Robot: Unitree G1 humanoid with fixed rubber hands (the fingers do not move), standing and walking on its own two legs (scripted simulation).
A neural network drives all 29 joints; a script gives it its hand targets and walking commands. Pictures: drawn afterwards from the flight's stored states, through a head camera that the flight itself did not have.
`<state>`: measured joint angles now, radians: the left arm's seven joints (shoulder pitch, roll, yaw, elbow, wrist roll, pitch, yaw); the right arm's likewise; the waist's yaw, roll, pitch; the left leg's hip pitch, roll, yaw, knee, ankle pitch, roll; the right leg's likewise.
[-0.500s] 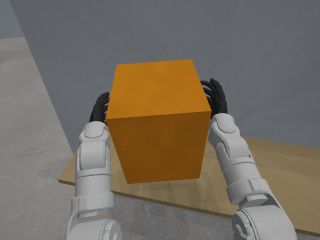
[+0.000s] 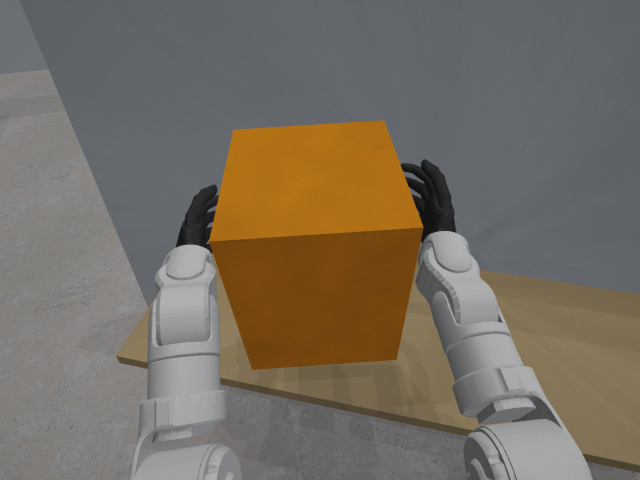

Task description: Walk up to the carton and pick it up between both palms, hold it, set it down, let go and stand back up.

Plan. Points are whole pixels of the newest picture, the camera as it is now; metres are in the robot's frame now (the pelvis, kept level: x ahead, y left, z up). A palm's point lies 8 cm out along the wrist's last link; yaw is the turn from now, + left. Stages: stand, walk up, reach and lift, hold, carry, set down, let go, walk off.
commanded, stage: hold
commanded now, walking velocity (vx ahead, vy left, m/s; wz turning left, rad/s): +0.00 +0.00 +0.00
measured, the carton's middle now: (316, 247) +0.39 +0.00 +0.13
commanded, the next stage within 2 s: none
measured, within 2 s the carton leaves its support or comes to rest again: neither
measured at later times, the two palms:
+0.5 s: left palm (197, 247) +0.36 +0.15 +0.16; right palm (433, 222) +0.37 -0.14 +0.18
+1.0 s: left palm (197, 246) +0.36 +0.15 +0.16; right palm (435, 225) +0.36 -0.14 +0.18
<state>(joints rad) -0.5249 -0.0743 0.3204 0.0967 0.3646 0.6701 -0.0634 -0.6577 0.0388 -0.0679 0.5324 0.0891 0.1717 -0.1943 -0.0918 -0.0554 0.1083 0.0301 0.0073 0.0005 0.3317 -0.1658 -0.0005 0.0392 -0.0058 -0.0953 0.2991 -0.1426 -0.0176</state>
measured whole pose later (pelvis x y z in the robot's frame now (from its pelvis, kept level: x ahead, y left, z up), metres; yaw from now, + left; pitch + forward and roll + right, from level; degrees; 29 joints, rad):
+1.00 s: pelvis +0.01 +0.00 +0.00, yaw +0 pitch -12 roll +0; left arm -0.51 -0.08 0.31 0.05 0.37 0.69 -0.07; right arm -0.64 0.03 -0.04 0.49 0.11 0.19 -0.20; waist -0.10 -0.04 0.12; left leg 0.06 0.01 0.01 0.32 -0.17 0.00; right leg 0.07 0.00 -0.09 0.28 -0.14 -0.02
